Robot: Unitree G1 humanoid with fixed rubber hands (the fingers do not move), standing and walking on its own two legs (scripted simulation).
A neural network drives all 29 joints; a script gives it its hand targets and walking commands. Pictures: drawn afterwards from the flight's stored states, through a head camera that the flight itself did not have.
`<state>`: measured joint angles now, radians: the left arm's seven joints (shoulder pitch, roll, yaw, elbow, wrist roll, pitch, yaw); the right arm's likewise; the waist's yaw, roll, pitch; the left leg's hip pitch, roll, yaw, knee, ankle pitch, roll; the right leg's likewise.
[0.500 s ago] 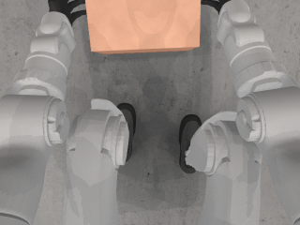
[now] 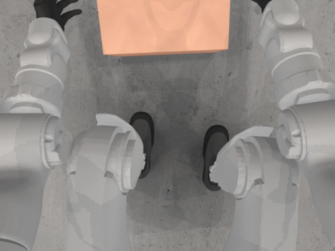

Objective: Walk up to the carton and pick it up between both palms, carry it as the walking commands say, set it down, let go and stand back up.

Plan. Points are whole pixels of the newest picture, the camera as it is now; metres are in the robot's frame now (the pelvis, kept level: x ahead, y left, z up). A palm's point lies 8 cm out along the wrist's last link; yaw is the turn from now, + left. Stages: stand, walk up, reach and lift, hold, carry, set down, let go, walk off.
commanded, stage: set down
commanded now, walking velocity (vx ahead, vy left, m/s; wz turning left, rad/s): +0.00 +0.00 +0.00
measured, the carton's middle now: (164, 15) +0.51 +0.07 -0.28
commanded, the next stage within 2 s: let go in 1.58 s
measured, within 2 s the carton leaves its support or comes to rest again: neither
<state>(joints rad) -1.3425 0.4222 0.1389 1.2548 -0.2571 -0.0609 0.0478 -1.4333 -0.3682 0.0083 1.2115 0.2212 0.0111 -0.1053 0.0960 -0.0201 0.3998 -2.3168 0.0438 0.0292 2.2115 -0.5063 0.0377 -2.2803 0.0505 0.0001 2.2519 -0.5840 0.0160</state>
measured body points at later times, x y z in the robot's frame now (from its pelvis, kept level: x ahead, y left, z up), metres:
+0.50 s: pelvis +0.00 +0.00 +0.04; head +0.34 +0.03 +0.33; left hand +0.49 +0.30 -0.10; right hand +0.56 -0.12 -0.11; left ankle +0.13 +0.11 -0.32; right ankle +0.11 -0.12 -0.32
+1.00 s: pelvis +0.02 +0.00 +0.16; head +0.33 +0.03 +0.49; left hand +0.50 +0.30 +0.06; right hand +0.57 -0.13 +0.05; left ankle +0.13 +0.11 -0.32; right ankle +0.11 -0.12 -0.32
